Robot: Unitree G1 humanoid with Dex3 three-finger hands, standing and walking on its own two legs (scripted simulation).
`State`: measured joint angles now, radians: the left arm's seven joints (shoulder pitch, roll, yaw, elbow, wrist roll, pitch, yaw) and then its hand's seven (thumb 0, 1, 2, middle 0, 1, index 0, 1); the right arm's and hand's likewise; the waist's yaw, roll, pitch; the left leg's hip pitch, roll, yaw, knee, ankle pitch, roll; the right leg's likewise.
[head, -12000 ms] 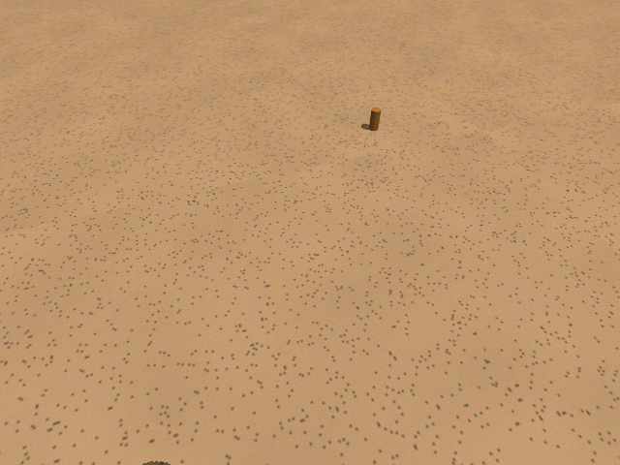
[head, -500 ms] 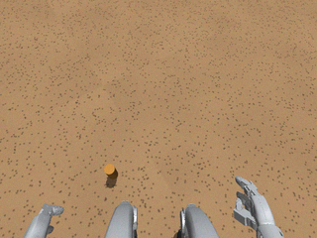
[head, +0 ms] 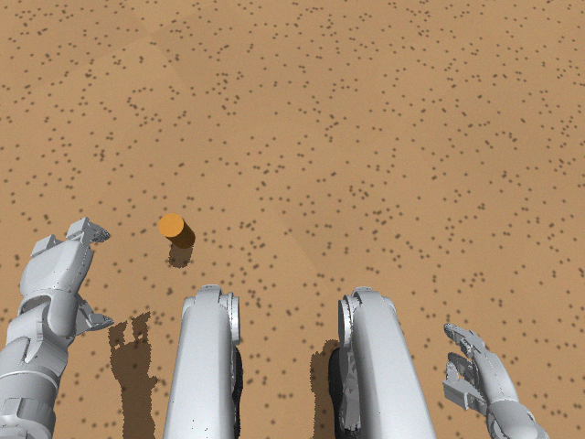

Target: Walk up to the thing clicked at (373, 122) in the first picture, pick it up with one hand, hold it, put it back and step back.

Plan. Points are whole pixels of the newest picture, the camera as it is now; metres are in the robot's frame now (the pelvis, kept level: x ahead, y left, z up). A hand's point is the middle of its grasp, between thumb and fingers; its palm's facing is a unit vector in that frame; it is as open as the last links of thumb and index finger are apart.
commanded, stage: rise first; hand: left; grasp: from above
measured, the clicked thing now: (178, 232) +0.46 +0.26 -0.41
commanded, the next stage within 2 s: approach in 1.28 s
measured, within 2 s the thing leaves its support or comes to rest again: neither
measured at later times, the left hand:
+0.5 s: hand (116, 257) +0.37 +0.31 -0.23, palm faces -0.45 -0.14 -0.88, open 14.1 cm
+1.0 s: hand (130, 245) +0.40 +0.31 -0.28, palm faces -0.44 -0.05 -0.90, open 13.9 cm
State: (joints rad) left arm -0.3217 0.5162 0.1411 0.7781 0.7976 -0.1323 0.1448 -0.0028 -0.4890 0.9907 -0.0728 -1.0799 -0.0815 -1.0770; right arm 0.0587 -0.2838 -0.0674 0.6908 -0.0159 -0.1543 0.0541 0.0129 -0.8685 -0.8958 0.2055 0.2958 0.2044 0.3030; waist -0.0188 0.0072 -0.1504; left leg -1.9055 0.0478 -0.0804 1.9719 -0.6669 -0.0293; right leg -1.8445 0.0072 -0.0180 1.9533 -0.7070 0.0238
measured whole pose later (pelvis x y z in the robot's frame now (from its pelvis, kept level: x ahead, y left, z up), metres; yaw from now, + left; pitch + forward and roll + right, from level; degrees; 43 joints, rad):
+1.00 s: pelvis -0.02 +0.01 -0.12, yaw -4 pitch +33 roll -7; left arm -0.76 0.70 0.14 1.27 1.25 -0.28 0.38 0.00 -0.49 0.98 -0.12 -0.98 -0.12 -0.98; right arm 0.10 -0.25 -0.01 0.77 -0.12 -0.04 0.12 0.01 -0.91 -0.90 0.21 0.30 0.21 0.30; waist -0.13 -0.03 -0.07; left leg -2.26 0.03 -0.14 2.34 -0.66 -0.02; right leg -2.17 0.03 -0.04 2.29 -0.70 0.05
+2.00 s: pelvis -0.02 +0.00 -0.13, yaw -5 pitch +33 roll -6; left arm -0.94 0.69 0.11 1.46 1.18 -0.10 0.37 0.00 -0.55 1.01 -0.09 -1.03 -0.09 -1.03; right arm 0.16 -0.27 0.06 0.76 -0.12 -0.05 0.14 0.01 -0.91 -0.90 0.21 0.30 0.20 0.30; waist -0.25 0.02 -0.04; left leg -2.29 0.05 -0.15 2.37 -0.67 -0.02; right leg -2.22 0.05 -0.05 2.31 -0.69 0.05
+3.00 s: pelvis -0.01 +0.01 -0.16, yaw -8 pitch +29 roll -10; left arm -0.92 0.84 0.18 1.60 1.26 -0.27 0.54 0.00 -0.53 1.02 -0.08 -0.97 -0.07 -0.98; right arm 0.12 -0.30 0.15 0.77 -0.24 -0.14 0.22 0.01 -0.89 -0.90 0.21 0.30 0.20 0.30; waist -0.29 -0.07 0.07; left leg -2.35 0.03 -0.23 2.52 -0.70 -0.04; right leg -2.25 0.07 -0.10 2.41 -0.70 0.06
